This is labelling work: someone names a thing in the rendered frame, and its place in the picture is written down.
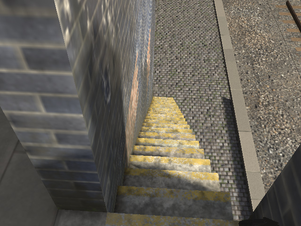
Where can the stairs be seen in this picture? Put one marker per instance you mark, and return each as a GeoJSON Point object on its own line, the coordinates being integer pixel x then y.
{"type": "Point", "coordinates": [168, 174]}

